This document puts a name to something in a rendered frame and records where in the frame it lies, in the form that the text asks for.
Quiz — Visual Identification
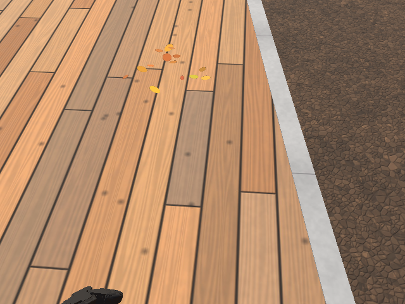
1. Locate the robot left hand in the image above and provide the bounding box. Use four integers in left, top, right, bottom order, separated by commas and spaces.
62, 286, 123, 304

